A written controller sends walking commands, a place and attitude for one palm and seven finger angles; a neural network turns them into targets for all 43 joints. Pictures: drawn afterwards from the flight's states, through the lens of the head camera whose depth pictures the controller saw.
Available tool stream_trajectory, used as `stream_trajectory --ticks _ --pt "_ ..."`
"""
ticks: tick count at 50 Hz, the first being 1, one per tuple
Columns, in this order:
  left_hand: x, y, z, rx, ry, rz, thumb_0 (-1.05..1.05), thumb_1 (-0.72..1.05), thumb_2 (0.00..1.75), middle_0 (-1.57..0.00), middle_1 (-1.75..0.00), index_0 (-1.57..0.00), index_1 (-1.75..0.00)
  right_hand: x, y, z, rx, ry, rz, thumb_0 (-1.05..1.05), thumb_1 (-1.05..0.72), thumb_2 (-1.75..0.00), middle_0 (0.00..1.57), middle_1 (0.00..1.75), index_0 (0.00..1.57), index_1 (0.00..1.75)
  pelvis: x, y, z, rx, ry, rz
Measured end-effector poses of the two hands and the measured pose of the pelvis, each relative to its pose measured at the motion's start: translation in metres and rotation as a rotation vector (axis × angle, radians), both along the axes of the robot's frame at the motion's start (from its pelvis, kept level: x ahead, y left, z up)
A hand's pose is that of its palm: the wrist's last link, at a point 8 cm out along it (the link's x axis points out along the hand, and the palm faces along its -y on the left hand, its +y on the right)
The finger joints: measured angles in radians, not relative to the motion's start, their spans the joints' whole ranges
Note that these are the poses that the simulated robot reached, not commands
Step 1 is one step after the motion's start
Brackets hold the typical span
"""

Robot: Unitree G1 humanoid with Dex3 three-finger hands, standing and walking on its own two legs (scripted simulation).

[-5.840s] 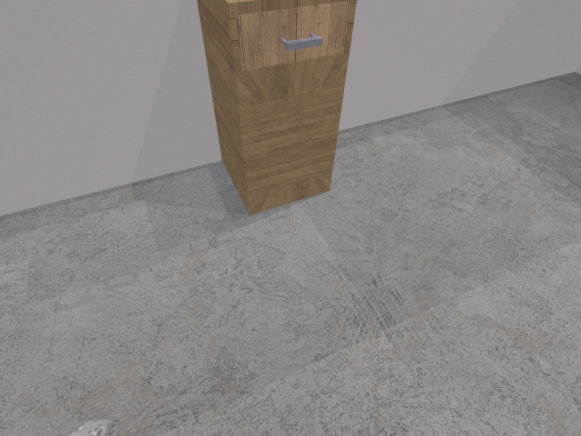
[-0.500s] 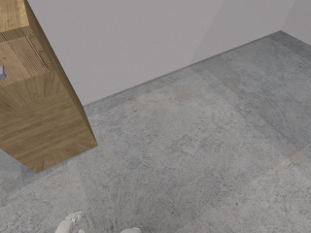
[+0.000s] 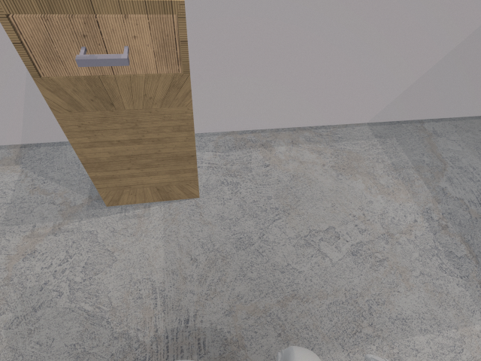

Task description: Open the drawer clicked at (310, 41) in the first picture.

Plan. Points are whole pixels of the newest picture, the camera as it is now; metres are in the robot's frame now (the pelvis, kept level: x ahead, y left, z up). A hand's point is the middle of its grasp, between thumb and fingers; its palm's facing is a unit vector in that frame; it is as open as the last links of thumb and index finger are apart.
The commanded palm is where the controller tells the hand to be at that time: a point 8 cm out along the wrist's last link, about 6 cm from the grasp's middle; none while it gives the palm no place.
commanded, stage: turn to face it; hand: left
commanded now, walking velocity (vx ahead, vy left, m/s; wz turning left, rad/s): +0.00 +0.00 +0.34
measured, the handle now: (104, 55) +0.79 +0.41 +0.02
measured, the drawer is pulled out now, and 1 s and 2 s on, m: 0.00 0.00 0.00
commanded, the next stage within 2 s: take the last steps up to it in 0.32 s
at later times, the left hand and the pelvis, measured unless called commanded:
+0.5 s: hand out of the picture +0.02 +0.15 -0.14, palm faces +0.21 -0.94 -0.26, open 7.4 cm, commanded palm none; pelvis -0.01 -0.05 +0.01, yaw +10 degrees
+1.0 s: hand out of the picture -0.04 +0.22 -0.17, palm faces +0.30 -0.94 -0.16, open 7.4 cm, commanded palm none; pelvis +0.03 +0.05 +0.01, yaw +14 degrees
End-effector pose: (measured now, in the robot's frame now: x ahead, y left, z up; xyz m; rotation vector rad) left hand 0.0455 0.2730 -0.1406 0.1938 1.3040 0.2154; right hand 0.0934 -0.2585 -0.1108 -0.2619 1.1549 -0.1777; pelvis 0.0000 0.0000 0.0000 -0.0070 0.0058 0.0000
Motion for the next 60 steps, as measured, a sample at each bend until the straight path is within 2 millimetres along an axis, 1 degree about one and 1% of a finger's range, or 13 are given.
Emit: stream_trajectory --ticks 7,13,17,24,30,34,38,40,42,45,48,55,60 --pt "0.007 -0.006 0.017 0.010 -0.067 0.025 0.01 0.91 0.90 -0.20 -0.30 -0.20 -0.30 -0.001 0.011 -0.005 0.047 0.022 0.034 0.00 -0.90 -0.90 0.20 0.30 0.20 0.30 -0.002 -0.003 0.007 0.002 -0.004 0.044" --pt "0.015 -0.035 0.025 0.026 -0.133 0.030 0.01 0.91 0.90 -0.20 -0.30 -0.20 -0.30 -0.010 0.000 -0.026 0.102 0.054 0.039 0.00 -0.90 -0.90 0.20 0.30 0.20 0.30 -0.004 -0.023 0.002 0.026 -0.010 0.081" --pt "0.005 -0.057 0.030 0.038 -0.164 0.040 0.01 0.91 0.90 -0.20 -0.30 -0.20 -0.30 -0.016 -0.013 -0.039 0.130 0.082 0.041 0.00 -0.90 -0.90 0.20 0.30 0.20 0.30 -0.008 -0.037 -0.001 0.031 -0.022 0.118" --pt "-0.035 -0.079 0.034 0.016 -0.123 0.119 0.01 0.90 0.90 -0.21 -0.30 -0.20 -0.30 -0.022 -0.026 -0.032 0.120 0.135 0.080 0.00 -0.91 -0.90 0.20 0.30 0.20 0.30 -0.013 -0.046 0.009 0.047 -0.029 0.172" --pt "-0.086 -0.079 0.028 -0.009 -0.062 0.215 0.01 0.91 0.90 -0.21 -0.30 -0.20 -0.30 -0.018 -0.020 -0.023 0.092 0.175 0.151 0.00 -0.91 -0.90 0.20 0.30 0.19 0.30 -0.013 -0.041 0.013 0.040 -0.024 0.215" --pt "-0.132 -0.075 0.021 -0.039 0.026 0.283 0.01 0.91 0.90 -0.21 -0.30 -0.20 -0.30 0.001 0.000 -0.015 0.077 0.153 0.209 0.00 -0.91 -0.90 0.20 0.30 0.19 0.30 -0.012 -0.027 0.014 0.033 -0.020 0.234" --pt "-0.176 -0.066 0.010 -0.083 0.145 0.344 0.01 0.91 0.90 -0.21 -0.30 -0.20 -0.30 0.028 0.034 -0.007 0.067 0.082 0.261 0.00 -0.91 -0.90 0.20 0.30 0.19 0.30 -0.008 -0.004 0.011 0.016 -0.019 0.243" --pt "-0.192 -0.058 0.000 -0.109 0.204 0.363 0.01 0.91 0.90 -0.20 -0.30 -0.20 -0.30 0.037 0.051 -0.009 0.059 0.034 0.271 0.00 -0.91 -0.90 0.20 0.30 0.19 0.30 -0.005 0.011 0.003 -0.008 -0.020 0.245" --pt "-0.197 -0.049 -0.004 -0.127 0.253 0.357 0.01 0.91 0.90 -0.20 -0.30 -0.20 -0.30 0.037 0.067 -0.008 0.058 0.010 0.261 0.00 -0.91 -0.90 0.20 0.30 0.20 0.30 -0.002 0.021 0.002 -0.005 -0.029 0.236" --pt "-0.177 -0.033 -0.001 -0.139 0.249 0.331 0.01 0.91 0.90 -0.20 -0.30 -0.20 -0.30 0.023 0.079 -0.005 0.055 0.027 0.216 0.00 -0.92 -0.90 0.20 0.30 0.20 0.30 0.007 0.035 0.007 -0.010 -0.034 0.234" --pt "-0.137 -0.015 0.001 -0.137 0.172 0.304 0.01 0.91 0.90 -0.20 -0.30 -0.20 -0.30 0.003 0.081 -0.004 0.038 0.097 0.181 -0.01 -0.94 -0.90 0.20 0.30 0.20 0.30 0.018 0.045 0.013 -0.008 -0.037 0.239" --pt "-0.019 0.015 0.004 -0.114 -0.018 0.234 0.01 0.91 0.90 -0.20 -0.30 -0.19 -0.30 -0.048 0.090 -0.009 0.053 0.303 0.088 0.00 -0.92 -0.90 0.20 0.30 0.20 0.30 0.054 0.057 0.014 0.006 -0.038 0.235" --pt "0.075 0.022 0.008 -0.096 -0.109 0.144 0.01 0.91 0.90 -0.20 -0.30 -0.19 -0.30 -0.067 0.097 -0.013 0.086 0.417 0.005 0.00 -0.91 -0.90 0.20 0.30 0.20 0.30 0.089 0.057 0.008 0.013 -0.036 0.220"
